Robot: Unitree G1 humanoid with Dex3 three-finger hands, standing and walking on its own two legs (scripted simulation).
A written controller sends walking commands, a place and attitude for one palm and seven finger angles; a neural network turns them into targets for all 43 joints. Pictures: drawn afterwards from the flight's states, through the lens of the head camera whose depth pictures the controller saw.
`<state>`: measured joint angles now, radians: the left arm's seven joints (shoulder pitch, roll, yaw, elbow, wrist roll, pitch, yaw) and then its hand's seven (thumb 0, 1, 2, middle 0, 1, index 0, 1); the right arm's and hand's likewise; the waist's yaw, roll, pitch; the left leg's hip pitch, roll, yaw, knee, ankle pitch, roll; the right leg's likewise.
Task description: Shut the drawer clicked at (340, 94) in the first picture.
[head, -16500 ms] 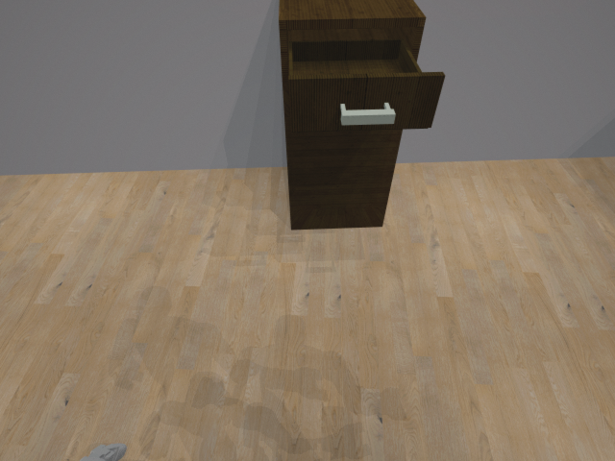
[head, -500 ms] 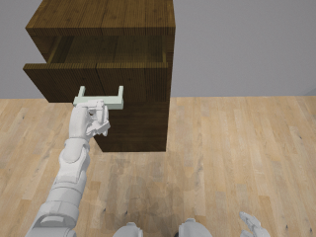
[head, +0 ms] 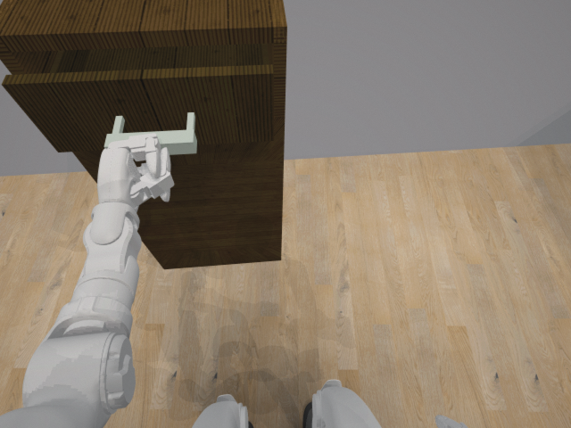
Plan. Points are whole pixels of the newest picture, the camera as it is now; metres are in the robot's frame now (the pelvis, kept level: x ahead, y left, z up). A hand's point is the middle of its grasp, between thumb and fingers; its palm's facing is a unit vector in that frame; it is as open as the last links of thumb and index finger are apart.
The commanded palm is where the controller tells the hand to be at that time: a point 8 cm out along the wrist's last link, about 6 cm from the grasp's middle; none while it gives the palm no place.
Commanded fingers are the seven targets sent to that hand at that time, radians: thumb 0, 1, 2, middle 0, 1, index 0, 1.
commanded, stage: push the drawer shut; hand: left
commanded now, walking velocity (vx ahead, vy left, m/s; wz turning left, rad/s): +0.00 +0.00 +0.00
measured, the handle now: (154, 132) +0.53 +0.18 +0.06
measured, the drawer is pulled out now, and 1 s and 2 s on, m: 0.06 0.00 0.00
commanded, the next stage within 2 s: pull the fist back off the drawer in 0.90 s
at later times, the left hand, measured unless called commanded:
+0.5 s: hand (168, 142) +0.52 +0.15 +0.06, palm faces +0.03 -1.00 -0.04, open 3.0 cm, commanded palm +0.51 +0.21 +0.07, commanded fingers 0.00 0.90 0.90 -1.40 -1.60 -1.40 -1.60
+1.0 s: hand (164, 138) +0.53 +0.16 +0.06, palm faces +0.05 -1.00 -0.06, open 2.9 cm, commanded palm +0.56 +0.20 +0.07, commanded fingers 0.00 0.90 0.90 -1.40 -1.60 -1.40 -1.60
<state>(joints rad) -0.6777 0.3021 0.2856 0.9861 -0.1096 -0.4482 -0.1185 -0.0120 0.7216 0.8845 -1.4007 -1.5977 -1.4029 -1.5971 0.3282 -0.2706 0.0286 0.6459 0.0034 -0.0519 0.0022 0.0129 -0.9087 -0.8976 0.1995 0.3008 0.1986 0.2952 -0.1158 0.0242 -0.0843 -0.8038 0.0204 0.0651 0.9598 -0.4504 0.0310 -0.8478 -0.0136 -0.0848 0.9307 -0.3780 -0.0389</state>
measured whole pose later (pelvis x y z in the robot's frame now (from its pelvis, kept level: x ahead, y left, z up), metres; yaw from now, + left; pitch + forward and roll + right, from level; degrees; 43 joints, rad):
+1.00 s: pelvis -0.02 +0.02 -0.02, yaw +1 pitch +23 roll -3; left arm -1.05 0.46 0.30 1.31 -0.02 -0.45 -0.03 -0.06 0.56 0.96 -1.40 -1.60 -1.42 -1.60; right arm 0.40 -0.29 0.07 0.67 -0.05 -0.04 0.01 0.01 -0.91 -0.90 0.20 0.30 0.20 0.30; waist -0.22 0.04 -0.09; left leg -1.02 0.01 0.03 1.06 -0.45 0.05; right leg -1.01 -0.02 -0.12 0.96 -0.35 -0.02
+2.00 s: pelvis +0.05 +0.01 +0.02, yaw -2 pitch +18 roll -1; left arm -0.48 0.28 0.30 0.71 -0.14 -0.39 -0.08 0.01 0.88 0.90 -1.40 -1.60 -1.40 -1.60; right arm 0.37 -0.26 0.00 0.57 0.01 0.06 0.04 0.01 -0.91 -0.90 0.20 0.30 0.20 0.29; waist -0.09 0.05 -0.13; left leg -0.68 0.03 0.08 0.84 -0.47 0.03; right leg -0.74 0.02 -0.05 0.81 -0.38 -0.03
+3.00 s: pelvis +0.04 +0.01 +0.06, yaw +0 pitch -4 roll -1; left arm 0.52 0.34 0.27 -0.43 -0.06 -0.09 0.09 0.01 0.89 0.90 -1.40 -1.60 -1.41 -1.60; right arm 0.21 -0.24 0.02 0.61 0.01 -0.09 -0.05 0.02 -0.91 -0.90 0.20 0.30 0.20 0.30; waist 0.06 0.09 0.01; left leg -0.05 -0.01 0.06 0.41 -0.30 0.04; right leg -0.10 0.00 -0.07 0.40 -0.24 -0.02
